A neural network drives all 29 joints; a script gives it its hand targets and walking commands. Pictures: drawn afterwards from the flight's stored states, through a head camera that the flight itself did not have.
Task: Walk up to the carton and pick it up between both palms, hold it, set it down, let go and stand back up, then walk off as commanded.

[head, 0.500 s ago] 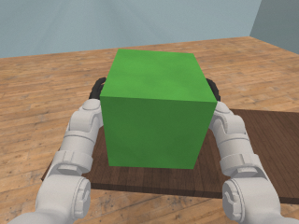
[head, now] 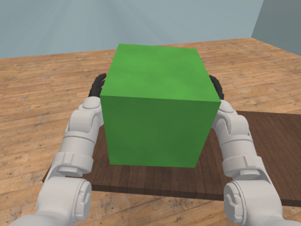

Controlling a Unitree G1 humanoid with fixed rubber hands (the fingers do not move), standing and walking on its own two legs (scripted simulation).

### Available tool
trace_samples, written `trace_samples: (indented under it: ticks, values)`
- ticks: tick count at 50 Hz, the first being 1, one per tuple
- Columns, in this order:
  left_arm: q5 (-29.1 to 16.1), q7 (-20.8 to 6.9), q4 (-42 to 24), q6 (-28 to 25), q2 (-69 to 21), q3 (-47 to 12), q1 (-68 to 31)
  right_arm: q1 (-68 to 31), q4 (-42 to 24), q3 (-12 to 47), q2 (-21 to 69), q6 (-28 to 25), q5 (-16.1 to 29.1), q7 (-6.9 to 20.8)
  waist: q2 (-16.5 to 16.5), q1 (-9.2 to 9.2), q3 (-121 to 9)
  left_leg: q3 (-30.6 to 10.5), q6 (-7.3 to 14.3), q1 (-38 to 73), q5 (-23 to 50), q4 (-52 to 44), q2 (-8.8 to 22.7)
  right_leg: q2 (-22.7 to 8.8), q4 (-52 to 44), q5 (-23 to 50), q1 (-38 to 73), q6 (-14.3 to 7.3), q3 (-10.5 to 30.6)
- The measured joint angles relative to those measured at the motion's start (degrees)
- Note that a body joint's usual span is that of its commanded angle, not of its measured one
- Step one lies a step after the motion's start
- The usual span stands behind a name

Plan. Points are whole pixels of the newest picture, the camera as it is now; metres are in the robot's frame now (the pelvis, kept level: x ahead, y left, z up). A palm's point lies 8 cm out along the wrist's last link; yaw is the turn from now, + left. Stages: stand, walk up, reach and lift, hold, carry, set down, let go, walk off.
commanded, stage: hold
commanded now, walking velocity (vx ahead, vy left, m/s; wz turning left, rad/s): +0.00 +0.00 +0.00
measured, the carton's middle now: (155, 103) +0.39 +0.03 +0.19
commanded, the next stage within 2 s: none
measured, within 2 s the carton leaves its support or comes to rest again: neither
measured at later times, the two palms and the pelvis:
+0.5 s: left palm (96, 99) +0.36 +0.18 +0.21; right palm (216, 103) +0.38 -0.13 +0.21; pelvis +0.00 +0.00 +0.00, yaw +0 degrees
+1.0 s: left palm (96, 99) +0.35 +0.18 +0.22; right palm (217, 104) +0.38 -0.13 +0.21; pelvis +0.00 +0.00 +0.00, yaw +0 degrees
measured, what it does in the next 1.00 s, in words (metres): stands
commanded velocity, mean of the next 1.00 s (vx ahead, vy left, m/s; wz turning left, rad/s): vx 0.00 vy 0.00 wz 0.00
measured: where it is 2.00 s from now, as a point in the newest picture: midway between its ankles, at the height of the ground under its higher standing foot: outside the picture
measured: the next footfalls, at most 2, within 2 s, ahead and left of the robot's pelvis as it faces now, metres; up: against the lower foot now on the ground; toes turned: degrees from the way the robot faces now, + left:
none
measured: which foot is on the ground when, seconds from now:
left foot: down 0.00-1.00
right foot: down 0.00-1.00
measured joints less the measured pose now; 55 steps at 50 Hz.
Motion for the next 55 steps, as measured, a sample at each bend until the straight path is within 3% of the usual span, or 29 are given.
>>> trace_samples:
  ticks: [8, 16, 24, 34, 41, 44, 49, 55]
  values:
    - [5.1, -2.9, 0.2, 1.4, -0.4, 0.0, 0.0, 0.0, 0.2, -0.6, 0.7, 1.3, -1.8, 0.3, 0.0, 0.00, 4.6, 0.0, 0.0, 1.9, 0.3, 0.0, 0.0, 0.0, 0.0, 0.4, 1.9, 0.0, 0.0]
    - [2.3, -1.2, 0.2, 0.3, -0.4, 0.0, 0.0, 0.1, 0.1, -1.2, 0.8, 0.1, -2.1, 0.6, 0.0, 0.00, 8.0, -0.1, 0.1, 1.9, 0.7, 0.0, 0.0, 0.0, -0.1, 0.8, 1.9, 0.0, 0.0]
    - [0.7, -0.1, -0.5, -0.3, -0.4, 0.0, 0.1, 0.6, 0.1, -1.4, 0.8, -1.5, -1.3, 0.7, 0.0, 0.00, 1.5, -0.1, 0.1, 1.9, -0.2, -0.1, 0.0, 0.0, -0.1, -0.3, 1.9, 0.0, 0.0]
    - [7.6, -4.0, 0.1, 2.0, -0.9, 0.0, 0.1, 0.6, 1.1, -1.4, 1.0, 0.2, -2.5, 1.0, 0.0, 0.00, 5.5, -0.1, 0.1, 4.3, 0.1, -0.4, -0.1, 0.0, -0.1, -0.1, 4.2, 0.0, 0.0]
    - [3.9, -1.6, 0.0, 1.0, -0.9, 0.0, 0.2, 0.7, 1.1, -1.7, 1.0, -0.9, -2.2, 1.0, 0.0, 0.00, 9.7, -0.1, 0.1, 4.3, 0.6, -0.4, -0.1, 0.0, -0.2, 0.5, 4.2, 0.0, 0.0]
    - [1.2, -0.1, -1.6, 0.6, -0.9, 0.0, 1.1, 1.5, 0.5, -1.7, 1.0, -2.1, -1.1, 1.0, 0.0, 0.00, 8.0, -0.2, 0.1, 4.3, 0.3, -0.4, -0.1, 0.0, -0.3, 0.2, 4.3, 0.0, 0.0]
    - [0.8, 0.3, -3.1, 0.4, -0.9, 0.0, 1.5, 2.1, -0.9, -1.4, 1.0, -2.6, -1.0, 1.0, 0.0, -0.01, 3.0, -0.2, 0.1, 4.3, -0.4, -0.4, -0.1, 0.0, -0.4, -0.4, 4.3, 0.0, 0.0]
    - [6.9, -3.1, -2.9, 2.2, -1.5, 0.0, 1.5, 2.1, -0.8, -1.4, 1.1, -0.8, -1.6, 1.0, 0.0, -0.02, 1.6, -0.2, 0.1, 5.5, -0.6, -0.5, -0.1, 0.0, -0.4, -0.7, 5.5, 0.0, 0.0]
